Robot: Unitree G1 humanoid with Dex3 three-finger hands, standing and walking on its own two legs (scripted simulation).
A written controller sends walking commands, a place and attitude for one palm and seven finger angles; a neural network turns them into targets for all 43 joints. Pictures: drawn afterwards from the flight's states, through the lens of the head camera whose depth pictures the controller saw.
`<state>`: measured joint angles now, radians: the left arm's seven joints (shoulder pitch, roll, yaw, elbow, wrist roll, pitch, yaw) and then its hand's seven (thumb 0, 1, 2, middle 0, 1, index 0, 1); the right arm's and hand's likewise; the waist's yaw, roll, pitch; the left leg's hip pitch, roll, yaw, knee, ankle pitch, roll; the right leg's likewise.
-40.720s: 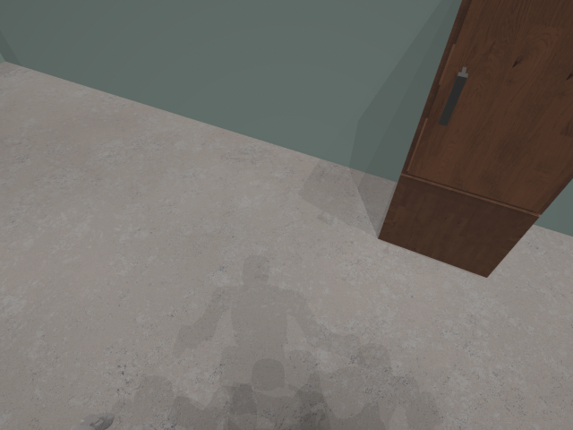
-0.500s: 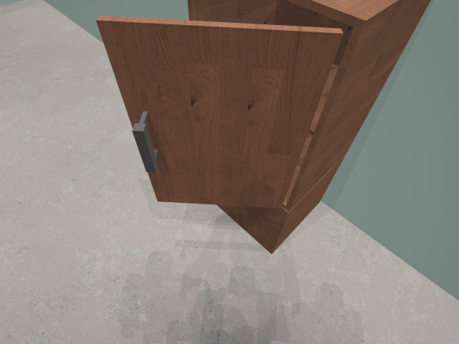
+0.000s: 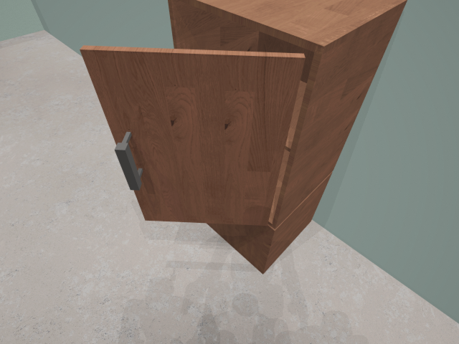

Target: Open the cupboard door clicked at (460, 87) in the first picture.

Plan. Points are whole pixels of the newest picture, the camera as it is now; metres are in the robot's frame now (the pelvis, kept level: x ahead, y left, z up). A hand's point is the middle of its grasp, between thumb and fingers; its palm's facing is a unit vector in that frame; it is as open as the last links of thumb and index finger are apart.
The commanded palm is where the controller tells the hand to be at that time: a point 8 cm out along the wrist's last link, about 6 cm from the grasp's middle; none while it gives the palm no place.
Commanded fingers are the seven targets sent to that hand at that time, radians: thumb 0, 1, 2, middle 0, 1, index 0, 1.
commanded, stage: come to a stop and stand still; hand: left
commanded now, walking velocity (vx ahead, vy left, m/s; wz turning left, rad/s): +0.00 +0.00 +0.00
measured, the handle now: (131, 161) +0.52 +0.28 -0.03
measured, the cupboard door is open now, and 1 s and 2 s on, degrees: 42 42 42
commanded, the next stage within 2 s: look again from close up in 0.20 s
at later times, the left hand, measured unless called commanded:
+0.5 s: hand out of the picture -0.02 +0.18 -0.17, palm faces +0.02 -0.97 -0.22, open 7.4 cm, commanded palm none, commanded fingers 0.00 0.90 0.90 -0.20 -0.30 -0.20 -0.30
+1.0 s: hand out of the picture +0.05 +0.21 -0.14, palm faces +0.17 -0.96 -0.23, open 7.3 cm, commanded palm +0.09 +0.25 -0.07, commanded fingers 0.00 0.78 0.85 -0.21 -0.38 -0.21 -0.38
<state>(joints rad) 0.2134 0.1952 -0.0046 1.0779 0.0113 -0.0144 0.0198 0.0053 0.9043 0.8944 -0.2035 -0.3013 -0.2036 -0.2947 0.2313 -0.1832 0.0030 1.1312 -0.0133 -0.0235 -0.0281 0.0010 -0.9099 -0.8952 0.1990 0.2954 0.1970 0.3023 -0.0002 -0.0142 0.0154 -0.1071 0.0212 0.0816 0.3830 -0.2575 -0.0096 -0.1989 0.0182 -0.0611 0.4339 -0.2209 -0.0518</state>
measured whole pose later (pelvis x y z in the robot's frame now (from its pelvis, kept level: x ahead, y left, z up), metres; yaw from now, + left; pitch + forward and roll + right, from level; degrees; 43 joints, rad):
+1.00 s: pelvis -0.01 +0.02 -0.01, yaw +0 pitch -1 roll +1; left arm 0.43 0.16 0.02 0.64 -0.08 0.02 0.07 0.03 0.93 0.89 -0.21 -0.31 -0.21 -0.30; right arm 0.37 -0.17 0.03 1.00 0.02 -0.12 -0.05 0.01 -0.91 -0.89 0.20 0.30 0.20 0.30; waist 0.00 0.01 0.03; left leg -0.17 -0.01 0.08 0.47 -0.29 0.02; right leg -0.27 -0.02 -0.05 0.51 -0.24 -0.02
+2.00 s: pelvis -0.03 +0.03 -0.08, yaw +2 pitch +14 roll -2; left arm 0.24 0.32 0.30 0.17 -0.34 -0.39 -0.41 0.00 -0.16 0.44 -0.28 -0.98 -0.28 -0.98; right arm 0.28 -0.30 -0.01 0.55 0.04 -0.24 -0.07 0.01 -0.90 -0.90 0.20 0.30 0.20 0.30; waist -0.02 0.01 -0.11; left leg -0.82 0.01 0.02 1.10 -0.53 0.03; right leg -0.85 -0.03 -0.10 1.04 -0.44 -0.02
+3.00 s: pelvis -0.03 +0.03 -0.06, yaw +2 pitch +14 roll -2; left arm -0.02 0.42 0.43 0.42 -0.37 -0.32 -0.54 -0.01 -0.50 0.30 -0.30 -1.20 -0.30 -1.20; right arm 0.30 -0.28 0.04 0.53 0.03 -0.19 -0.06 0.01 -0.90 -0.90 0.20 0.30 0.20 0.30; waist -0.01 0.01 -0.10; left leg -0.74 0.01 0.02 1.01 -0.50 0.04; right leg -0.77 -0.02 -0.10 0.94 -0.40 -0.02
